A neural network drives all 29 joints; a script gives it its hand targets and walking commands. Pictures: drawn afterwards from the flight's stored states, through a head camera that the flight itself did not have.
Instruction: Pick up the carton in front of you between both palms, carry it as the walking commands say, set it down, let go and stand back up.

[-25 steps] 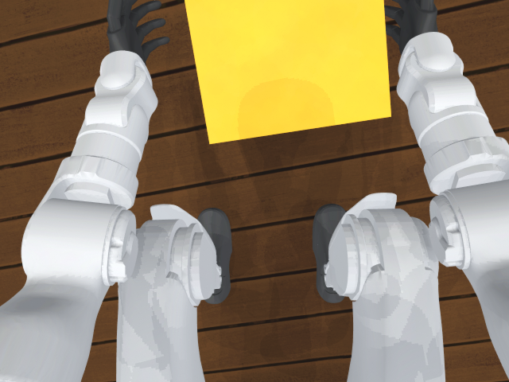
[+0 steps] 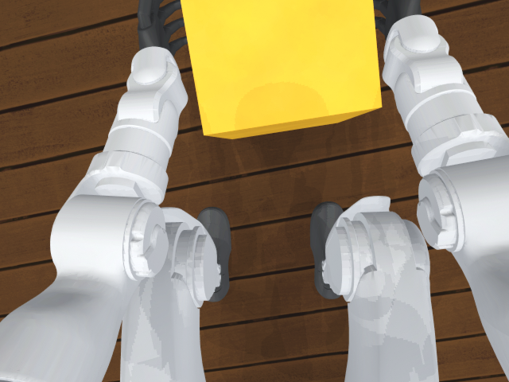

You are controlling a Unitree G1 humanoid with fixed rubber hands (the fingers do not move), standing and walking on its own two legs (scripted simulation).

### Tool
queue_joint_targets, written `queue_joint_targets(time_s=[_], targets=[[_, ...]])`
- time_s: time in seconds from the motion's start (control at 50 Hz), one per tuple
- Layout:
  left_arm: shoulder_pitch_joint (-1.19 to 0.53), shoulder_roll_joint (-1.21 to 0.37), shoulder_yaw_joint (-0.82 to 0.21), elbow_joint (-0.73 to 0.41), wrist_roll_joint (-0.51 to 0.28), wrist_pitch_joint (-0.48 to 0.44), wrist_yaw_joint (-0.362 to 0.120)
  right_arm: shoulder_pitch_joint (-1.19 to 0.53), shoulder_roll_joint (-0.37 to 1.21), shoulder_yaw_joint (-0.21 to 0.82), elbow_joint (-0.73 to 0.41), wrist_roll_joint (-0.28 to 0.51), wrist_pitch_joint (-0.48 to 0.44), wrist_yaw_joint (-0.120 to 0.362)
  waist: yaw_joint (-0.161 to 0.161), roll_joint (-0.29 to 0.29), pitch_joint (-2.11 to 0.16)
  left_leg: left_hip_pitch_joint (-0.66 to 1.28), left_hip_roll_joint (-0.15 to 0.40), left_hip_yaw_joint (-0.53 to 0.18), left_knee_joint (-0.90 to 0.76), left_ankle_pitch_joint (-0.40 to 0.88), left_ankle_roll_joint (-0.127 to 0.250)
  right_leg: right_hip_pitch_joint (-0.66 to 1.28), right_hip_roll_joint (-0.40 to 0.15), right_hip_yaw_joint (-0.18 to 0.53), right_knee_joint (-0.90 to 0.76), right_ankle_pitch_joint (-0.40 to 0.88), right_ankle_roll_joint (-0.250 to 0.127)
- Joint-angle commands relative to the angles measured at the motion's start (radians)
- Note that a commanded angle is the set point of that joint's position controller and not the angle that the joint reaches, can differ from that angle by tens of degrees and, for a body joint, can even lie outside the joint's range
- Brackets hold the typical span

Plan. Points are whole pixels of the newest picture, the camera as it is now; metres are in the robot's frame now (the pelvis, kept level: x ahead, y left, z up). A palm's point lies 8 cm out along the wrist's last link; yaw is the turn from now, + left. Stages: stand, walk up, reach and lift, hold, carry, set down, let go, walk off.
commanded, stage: reach and lift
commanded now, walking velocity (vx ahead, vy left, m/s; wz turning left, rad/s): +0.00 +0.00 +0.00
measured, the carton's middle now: (277, 61) +0.52 -0.04 -0.25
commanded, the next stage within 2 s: none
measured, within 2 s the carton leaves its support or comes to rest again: leaves its support in 0.08 s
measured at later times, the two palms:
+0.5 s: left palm (97, 39) +0.49 +0.10 +0.00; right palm out of the picture +0.48 -0.20 +0.01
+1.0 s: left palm out of the picture +0.47 +0.10 +0.15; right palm out of the picture +0.45 -0.19 +0.15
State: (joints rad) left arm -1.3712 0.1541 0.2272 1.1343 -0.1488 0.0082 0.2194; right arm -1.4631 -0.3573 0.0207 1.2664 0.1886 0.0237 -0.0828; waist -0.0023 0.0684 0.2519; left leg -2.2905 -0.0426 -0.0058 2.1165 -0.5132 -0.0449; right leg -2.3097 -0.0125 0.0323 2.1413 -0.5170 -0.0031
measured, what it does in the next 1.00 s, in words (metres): rises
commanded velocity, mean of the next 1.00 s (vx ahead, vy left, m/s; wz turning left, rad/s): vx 0.00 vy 0.00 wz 0.00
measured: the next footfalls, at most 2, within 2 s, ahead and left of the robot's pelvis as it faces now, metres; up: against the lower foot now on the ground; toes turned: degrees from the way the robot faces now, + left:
none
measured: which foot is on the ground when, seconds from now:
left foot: down 0.00-1.00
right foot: down 0.00-1.00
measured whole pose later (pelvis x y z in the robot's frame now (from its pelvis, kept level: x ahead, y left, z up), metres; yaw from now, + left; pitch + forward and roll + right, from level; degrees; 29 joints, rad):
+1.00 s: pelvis +0.03 +0.01 +0.19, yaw -5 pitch +36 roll +1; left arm -0.73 -0.11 0.43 0.61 0.13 0.31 0.12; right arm -0.78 0.01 -0.36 0.66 -0.19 0.35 -0.03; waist 0.00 0.04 -0.24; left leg -1.66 -0.08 -0.05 1.55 -0.52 -0.03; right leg -1.69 0.05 0.07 1.55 -0.48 0.03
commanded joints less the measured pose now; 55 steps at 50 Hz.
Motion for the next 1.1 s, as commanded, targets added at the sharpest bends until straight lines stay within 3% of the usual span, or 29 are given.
queue_joint_targets(time_s=[0.0,0.02,0.06,0.08,0.1,0.16,0.18,0.2,0.22,0.36,0.38,0.4,0.42,0.5,0.52,0.6,0.62,0.64,0.66,0.7,0.78,0.8,0.86,0.88,0.9,0.94,0.98,1.0,1.08], targets=[[-0.449,-0.832,-0.251,-0.188,0.017,0.025,-0.237,-0.444,0.848,0.162,-0.261,-0.014,0.002,0.21,-0.014,-0.114,-1.035,0.469,-0.108,0.069,-0.1,0.202,0.008,0.551,0.103,-0.037,-0.154,0.249,0.0],[-0.492,-0.891,-0.26,-0.268,-0.03,0.035,-0.247,-0.481,0.841,0.176,-0.34,0.014,-0.001,0.208,-0.057,-0.116,-1.159,0.451,-0.112,0.075,-0.086,0.23,0.003,0.682,0.106,-0.051,-0.135,0.31,-0.008],[-0.429,-0.926,-0.28,-0.193,-0.033,0.058,-0.255,-0.502,0.911,0.216,-0.411,0.029,0.012,0.195,0.013,-0.134,-1.277,0.497,-0.12,0.103,-0.092,0.254,0.002,0.795,0.113,-0.049,-0.149,0.336,0.004],[-0.478,-0.949,-0.311,-0.281,-0.084,0.06,-0.255,-0.457,0.94,0.253,-0.488,0.035,0.023,0.192,-0.042,-0.179,-1.361,0.522,-0.123,0.103,-0.083,0.278,0.002,0.82,0.112,-0.07,-0.153,0.375,0.008],[-0.51,-0.983,-0.338,-0.326,-0.061,0.066,-0.259,-0.491,1.013,0.251,-0.503,0.044,0.047,0.196,-0.03,-0.2,-1.449,0.543,-0.129,0.107,-0.084,0.293,0.003,0.905,0.12,-0.059,-0.167,0.406,0.016],[-0.514,-1.019,-0.372,-0.472,-0.062,0.103,-0.266,-0.504,1.114,0.326,-0.744,0.064,0.088,0.193,-0.003,-0.197,-1.696,0.622,-0.134,0.13,-0.089,0.335,0.019,1.023,0.132,-0.056,-0.19,0.466,0.023],[-0.486,-1.062,-0.405,-0.478,-0.063,0.126,-0.271,-0.449,1.104,0.301,-0.712,0.046,0.098,0.198,-0.073,-0.167,-1.711,0.623,-0.146,0.117,-0.106,0.3,0.006,1.015,0.146,-0.103,-0.163,0.445,0.026],[-0.513,-1.102,-0.429,-0.523,-0.059,0.144,-0.27,-0.448,1.158,0.295,-0.783,0.046,0.114,0.199,-0.038,-0.112,-1.716,0.678,-0.146,0.139,-0.127,0.274,0.004,1.002,0.151,-0.082,-0.203,0.403,0.013],[-0.526,-1.039,-0.41,-0.626,-0.054,0.152,-0.274,-0.405,1.17,0.316,-0.738,0.028,0.158,0.203,-0.042,-0.187,-1.685,0.612,-0.157,0.144,-0.148,0.242,0.011,1.007,0.135,-0.095,-0.202,0.369,0.024],[-0.315,-1.108,-0.237,-0.364,0.137,0.24,-0.323,-0.217,1.301,0.125,-0.548,-0.152,0.246,0.262,-0.004,-0.192,-1.252,0.471,-0.145,0.1,-0.319,-0.028,0.037,0.785,0.167,-0.072,-0.369,0.024,0.024],[-0.329,-1.192,-0.261,-0.381,0.14,0.245,-0.325,-0.204,1.262,0.081,-0.51,-0.184,0.244,0.27,-0.041,-0.059,-1.282,0.469,-0.16,0.117,-0.329,-0.033,0.015,0.788,0.16,-0.052,-0.4,0.022,0.004],[-0.374,-1.103,-0.206,-0.412,0.183,0.238,-0.326,-0.2,1.327,0.065,-0.412,-0.202,0.271,0.273,0.037,-0.19,-1.253,0.518,-0.151,0.111,-0.347,-0.046,0.034,0.744,0.164,-0.057,-0.433,-0.045,0.019],[-0.376,-1.122,-0.206,-0.391,0.17,0.25,-0.329,-0.218,1.308,0.029,-0.436,-0.197,0.264,0.275,-0.017,-0.119,-1.228,0.475,-0.154,0.092,-0.374,-0.06,0.028,0.773,0.172,-0.064,-0.437,-0.054,0.003],[-0.283,-1.157,-0.183,-0.293,0.229,0.267,-0.333,-0.151,1.306,-0.089,-0.364,-0.285,0.265,0.289,-0.009,-0.078,-1.236,0.581,-0.155,0.089,-0.477,-0.027,0.019,0.782,0.171,-0.089,-0.484,0.041,0.001],[-0.27,-1.227,-0.237,-0.356,0.196,0.261,-0.329,-0.142,1.303,-0.026,-0.408,-0.272,0.259,0.3,-0.056,-0.07,-1.282,0.649,-0.157,0.06,-0.486,0.026,0.013,0.772,0.171,-0.119,-0.459,0.115,0.005],[-0.214,-1.241,-0.228,-0.388,0.203,0.263,-0.326,-0.057,1.318,-0.037,-0.422,-0.297,0.266,0.308,-0.079,-0.069,-1.316,0.697,-0.162,0.064,-0.524,0.098,0.003,0.839,0.174,-0.106,-0.521,0.178,0.002],[-0.181,-1.225,-0.25,-0.381,0.221,0.271,-0.325,-0.094,1.288,-0.019,-0.477,-0.282,0.26,0.311,-0.029,-0.024,-1.326,0.69,-0.166,0.078,-0.542,0.111,-0.007,0.86,0.168,-0.099,-0.526,0.197,0.006],[-0.174,-1.275,-0.257,-0.386,0.189,0.274,-0.32,-0.007,1.325,-0.025,-0.416,-0.299,0.272,0.318,-0.097,-0.05,-1.353,0.806,-0.165,0.053,-0.583,0.103,-0.002,0.849,0.18,-0.121,-0.554,0.181,-0.002],[-0.204,-1.239,-0.279,-0.459,0.197,0.274,-0.327,-0.042,1.352,-0.005,-0.503,-0.27,0.274,0.323,-0.018,-0.035,-1.382,0.829,-0.167,0.073,-0.581,0.139,-0.001,0.864,0.17,-0.098,-0.56,0.22,0.01],[-0.13,-1.285,-0.329,-0.463,0.205,0.283,-0.32,-0.038,1.347,0.053,-0.55,-0.251,0.277,0.33,-0.034,-0.003,-1.381,0.85,-0.158,0.051,-0.613,0.145,-0.008,0.904,0.167,-0.093,-0.58,0.217,0.0],[-0.136,-1.321,-0.369,-0.471,0.146,0.296,-0.338,-0.062,1.39,0.119,-0.619,-0.218,0.287,0.315,-0.074,-0.112,-1.421,0.923,-0.148,0.036,-0.661,0.11,0.01,1.039,0.173,-0.103,-0.65,0.184,0.018],[-0.185,-1.258,-0.42,-0.524,0.151,0.294,-0.346,-0.061,1.403,0.128,-0.603,-0.191,0.288,0.306,-0.02,-0.053,-1.416,0.897,-0.152,0.053,-0.667,0.131,0.003,1.098,0.172,-0.062,-0.656,0.229,0.01],[-0.108,-1.29,-0.398,-0.535,0.161,0.299,-0.356,-0.009,1.475,0.173,-0.645,-0.189,0.307,0.296,0.02,-0.109,-1.436,0.942,-0.157,0.065,-0.694,0.116,0.013,1.193,0.166,-0.036,-0.722,0.197,0.017],[-0.079,-1.313,-0.429,-0.514,0.134,0.308,-0.355,0.053,1.435,0.184,-0.587,-0.181,0.311,0.292,-0.015,-0.07,-1.419,0.959,-0.154,0.05,-0.711,0.126,0.003,1.231,0.172,-0.036,-0.729,0.23,0.018],[-0.068,-1.286,-0.419,-0.541,0.123,0.3,-0.359,0.034,1.42,0.187,-0.651,-0.186,0.304,0.296,-0.024,-0.139,-1.408,0.966,-0.144,0.033,-0.72,0.136,0.007,1.203,0.173,-0.059,-0.736,0.233,0.023],[0.008,-1.32,-0.431,-0.455,0.152,0.322,-0.363,0.143,1.423,0.143,-0.6,-0.23,0.308,0.289,-0.058,-0.031,-1.327,0.988,-0.152,0.042,-0.778,0.071,0.0,1.242,0.168,-0.055,-0.782,0.191,0.017],[0.037,-1.335,-0.389,-0.462,0.153,0.315,-0.374,0.132,1.48,0.138,-0.629,-0.24,0.316,0.286,-0.054,-0.098,-1.243,0.967,-0.153,0.045,-0.806,0.039,0.014,1.283,0.164,-0.028,-0.848,0.135,0.012],[0.035,-1.294,-0.384,-0.436,0.155,0.318,-0.377,0.134,1.461,0.109,-0.564,-0.235,0.316,0.286,-0.007,-0.134,-1.193,0.992,-0.146,0.032,-0.834,0.06,0.022,1.277,0.168,-0.05,-0.865,0.143,0.029],[0.144,-1.317,-0.344,-0.386,0.199,0.314,-0.389,0.235,1.466,0.105,-0.552,-0.261,0.31,0.283,-0.017,-0.087,-1.158,1.108,-0.138,0.02,-0.92,0.11,0.021,1.371,0.158,-0.006,-0.959,0.186,0.016]])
